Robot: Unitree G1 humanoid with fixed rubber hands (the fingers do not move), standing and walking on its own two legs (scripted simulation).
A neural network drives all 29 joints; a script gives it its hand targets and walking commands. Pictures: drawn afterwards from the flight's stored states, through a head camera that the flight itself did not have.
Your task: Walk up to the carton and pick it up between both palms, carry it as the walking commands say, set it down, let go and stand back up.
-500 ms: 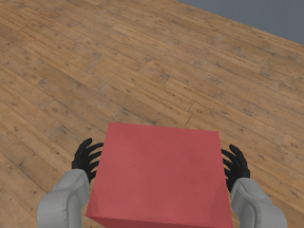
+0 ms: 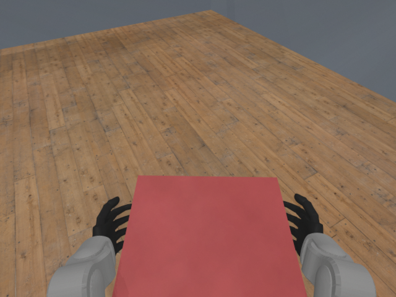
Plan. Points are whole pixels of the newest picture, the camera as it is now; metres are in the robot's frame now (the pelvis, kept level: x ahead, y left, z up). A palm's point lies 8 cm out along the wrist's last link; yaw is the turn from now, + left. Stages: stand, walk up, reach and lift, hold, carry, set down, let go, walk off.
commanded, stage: carry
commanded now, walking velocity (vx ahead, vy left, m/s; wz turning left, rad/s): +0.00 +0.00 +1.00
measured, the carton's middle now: (205, 252) +0.22 -0.01 +0.01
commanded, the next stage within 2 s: none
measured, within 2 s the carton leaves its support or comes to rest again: neither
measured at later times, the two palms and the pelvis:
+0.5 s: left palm out of the picture +0.12 +0.37 +0.09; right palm (161, 192) +0.31 +0.08 +0.08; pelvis +0.02 +0.11 +0.00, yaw +29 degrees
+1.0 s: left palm out of the picture -0.06 +0.48 +0.08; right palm (33, 226) +0.24 +0.32 +0.06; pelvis -0.03 +0.20 +0.00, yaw +60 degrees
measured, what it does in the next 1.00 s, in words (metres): steps to the left, turning left: left foot, then right foot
